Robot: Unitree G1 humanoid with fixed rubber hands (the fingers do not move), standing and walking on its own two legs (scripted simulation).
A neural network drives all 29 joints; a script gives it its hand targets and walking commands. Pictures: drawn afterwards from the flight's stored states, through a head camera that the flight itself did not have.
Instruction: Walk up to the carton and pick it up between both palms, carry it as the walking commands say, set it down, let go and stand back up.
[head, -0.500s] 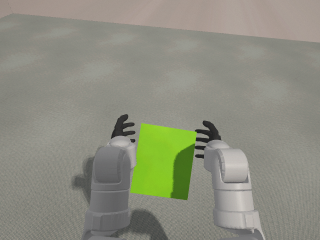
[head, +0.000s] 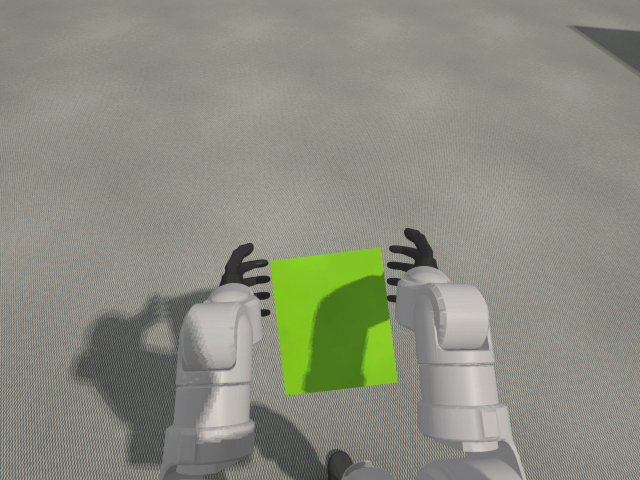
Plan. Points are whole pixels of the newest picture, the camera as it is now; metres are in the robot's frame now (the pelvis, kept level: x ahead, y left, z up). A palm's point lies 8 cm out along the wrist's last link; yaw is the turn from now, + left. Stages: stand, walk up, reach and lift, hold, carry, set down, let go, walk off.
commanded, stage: carry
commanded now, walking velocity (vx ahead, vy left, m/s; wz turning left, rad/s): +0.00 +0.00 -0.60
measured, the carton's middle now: (332, 308) +0.38 -0.01 -0.05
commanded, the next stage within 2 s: none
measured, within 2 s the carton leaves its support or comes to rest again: neither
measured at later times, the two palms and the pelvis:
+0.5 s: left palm out of the picture +0.13 -0.07 +0.09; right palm out of the picture +0.03 -0.27 +0.08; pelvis -0.18 -0.03 +0.01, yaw -23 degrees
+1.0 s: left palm out of the picture -0.03 -0.01 +0.09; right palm out of the picture -0.14 -0.21 +0.10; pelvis -0.35 +0.04 +0.02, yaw -32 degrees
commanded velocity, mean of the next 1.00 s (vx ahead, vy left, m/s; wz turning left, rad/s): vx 0.00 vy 0.00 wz -0.42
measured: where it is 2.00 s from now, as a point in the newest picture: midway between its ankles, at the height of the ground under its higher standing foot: outside the picture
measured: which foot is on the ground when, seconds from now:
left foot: down 0.00-0.40, up 0.42-0.88, down 0.90-1.00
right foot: down 0.00-0.00, up 0.02-0.38, down 0.40-0.92, up 0.94-1.00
